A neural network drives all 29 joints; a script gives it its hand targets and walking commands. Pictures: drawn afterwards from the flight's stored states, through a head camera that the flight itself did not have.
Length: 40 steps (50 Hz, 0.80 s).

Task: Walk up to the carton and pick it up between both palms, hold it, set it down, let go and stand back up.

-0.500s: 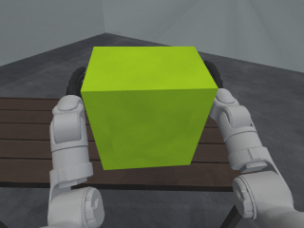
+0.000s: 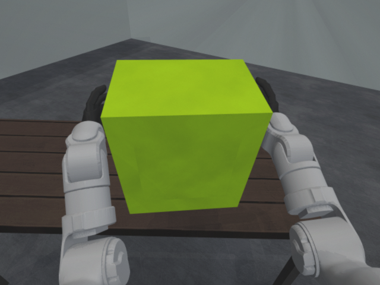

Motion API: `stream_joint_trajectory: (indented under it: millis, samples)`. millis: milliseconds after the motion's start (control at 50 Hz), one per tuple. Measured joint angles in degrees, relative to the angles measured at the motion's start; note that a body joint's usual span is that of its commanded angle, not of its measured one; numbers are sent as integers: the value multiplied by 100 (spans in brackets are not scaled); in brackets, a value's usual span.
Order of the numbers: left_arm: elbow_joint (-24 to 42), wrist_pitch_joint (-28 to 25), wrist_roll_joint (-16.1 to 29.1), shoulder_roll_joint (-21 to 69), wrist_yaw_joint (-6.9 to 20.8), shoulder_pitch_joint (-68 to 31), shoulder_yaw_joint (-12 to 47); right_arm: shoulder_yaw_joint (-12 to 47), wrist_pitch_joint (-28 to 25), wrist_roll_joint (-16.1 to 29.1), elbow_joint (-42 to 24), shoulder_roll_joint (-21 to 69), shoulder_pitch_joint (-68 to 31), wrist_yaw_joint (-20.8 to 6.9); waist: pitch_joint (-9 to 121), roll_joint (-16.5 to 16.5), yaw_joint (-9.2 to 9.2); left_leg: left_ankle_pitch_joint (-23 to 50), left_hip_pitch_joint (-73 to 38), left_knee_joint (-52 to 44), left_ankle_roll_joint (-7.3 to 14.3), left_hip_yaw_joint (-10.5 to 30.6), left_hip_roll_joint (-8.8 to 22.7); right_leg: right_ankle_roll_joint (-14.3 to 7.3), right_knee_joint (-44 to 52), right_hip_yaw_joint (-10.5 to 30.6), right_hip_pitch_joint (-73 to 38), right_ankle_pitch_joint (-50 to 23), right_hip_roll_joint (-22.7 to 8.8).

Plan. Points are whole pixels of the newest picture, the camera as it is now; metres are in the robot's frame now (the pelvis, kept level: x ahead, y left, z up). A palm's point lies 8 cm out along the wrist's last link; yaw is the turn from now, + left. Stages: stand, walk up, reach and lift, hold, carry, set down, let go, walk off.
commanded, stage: hold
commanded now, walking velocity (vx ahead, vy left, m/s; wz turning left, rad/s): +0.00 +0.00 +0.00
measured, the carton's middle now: (183, 140) +0.37 -0.01 +0.17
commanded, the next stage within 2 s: none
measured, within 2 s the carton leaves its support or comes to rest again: neither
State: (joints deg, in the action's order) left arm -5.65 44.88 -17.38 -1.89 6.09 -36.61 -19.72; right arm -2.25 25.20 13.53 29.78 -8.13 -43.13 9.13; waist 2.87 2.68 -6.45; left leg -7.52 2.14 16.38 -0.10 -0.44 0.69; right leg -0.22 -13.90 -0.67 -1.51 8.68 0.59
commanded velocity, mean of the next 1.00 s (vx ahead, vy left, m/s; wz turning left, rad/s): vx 0.00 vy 0.00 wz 0.00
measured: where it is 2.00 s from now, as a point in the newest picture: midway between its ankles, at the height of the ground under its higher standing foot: outside the picture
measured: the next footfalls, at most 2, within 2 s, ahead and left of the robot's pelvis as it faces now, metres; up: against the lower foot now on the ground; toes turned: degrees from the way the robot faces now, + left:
none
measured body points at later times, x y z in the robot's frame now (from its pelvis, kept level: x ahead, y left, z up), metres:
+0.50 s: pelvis +0.00 +0.00 +0.00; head -0.07 +0.02 +0.44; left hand +0.37 +0.17 +0.23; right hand +0.37 -0.18 +0.24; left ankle +0.02 +0.12 -0.75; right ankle +0.00 -0.12 -0.75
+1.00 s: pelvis +0.00 -0.01 +0.00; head -0.07 +0.02 +0.44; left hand +0.36 +0.19 +0.22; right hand +0.38 -0.16 +0.24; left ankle +0.02 +0.12 -0.75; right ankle +0.00 -0.12 -0.75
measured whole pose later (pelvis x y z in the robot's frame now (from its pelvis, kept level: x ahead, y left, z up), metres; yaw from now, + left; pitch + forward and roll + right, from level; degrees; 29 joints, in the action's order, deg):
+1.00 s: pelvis +0.00 -0.01 +0.00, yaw +1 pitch -7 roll +0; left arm -6.3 46.0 -16.7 -2.7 5.7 -37.1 -20.3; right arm -3.0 25.7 12.8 32.5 -7.3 -45.3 8.9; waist 2.7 3.4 -4.5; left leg -7.0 2.7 16.5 -0.4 0.7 0.8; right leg -0.7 -14.0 -2.0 -1.4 8.6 0.8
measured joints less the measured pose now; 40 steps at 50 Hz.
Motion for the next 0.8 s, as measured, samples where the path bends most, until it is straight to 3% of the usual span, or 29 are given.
stream_joint_trajectory:
  millis: [740, 800]
  samples:
    - [-50, 30, -4, -55, 9, -60, -18, -99, 10, -74, 96, 75, -96, -15, 3, 32, 18, 31, 23, -15, -6, 22, -3, -12, -2, -39, 23, -14, 0]
    - [-64, 93, -58, 10, 3, -107, -57, -4, 20, 0, 168, -20, -124, -16, -64, 26, 123, 32, -27, -22, -3, -14, 10, -16, 3, -4, -12, -26, 11]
